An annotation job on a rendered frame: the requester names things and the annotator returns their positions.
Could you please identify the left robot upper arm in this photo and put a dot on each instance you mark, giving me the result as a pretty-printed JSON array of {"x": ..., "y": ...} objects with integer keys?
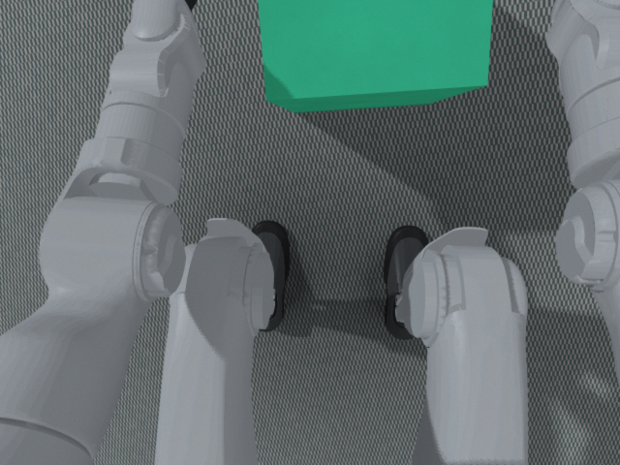
[{"x": 62, "y": 370}]

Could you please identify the right robot foot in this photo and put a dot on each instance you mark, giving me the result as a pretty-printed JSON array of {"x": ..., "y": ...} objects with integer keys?
[{"x": 403, "y": 245}]

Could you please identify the carton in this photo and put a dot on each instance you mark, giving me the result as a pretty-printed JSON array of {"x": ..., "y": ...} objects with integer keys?
[{"x": 323, "y": 55}]

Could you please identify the right robot forearm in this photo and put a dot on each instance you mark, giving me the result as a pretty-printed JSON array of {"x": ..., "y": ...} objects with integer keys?
[{"x": 585, "y": 39}]

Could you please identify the left robot thigh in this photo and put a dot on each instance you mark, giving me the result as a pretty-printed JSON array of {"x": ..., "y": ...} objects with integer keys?
[{"x": 206, "y": 413}]

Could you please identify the left robot forearm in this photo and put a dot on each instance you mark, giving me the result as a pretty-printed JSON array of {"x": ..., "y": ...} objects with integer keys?
[{"x": 144, "y": 117}]

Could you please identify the right robot upper arm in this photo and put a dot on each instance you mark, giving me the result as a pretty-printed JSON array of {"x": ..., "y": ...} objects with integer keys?
[{"x": 588, "y": 250}]

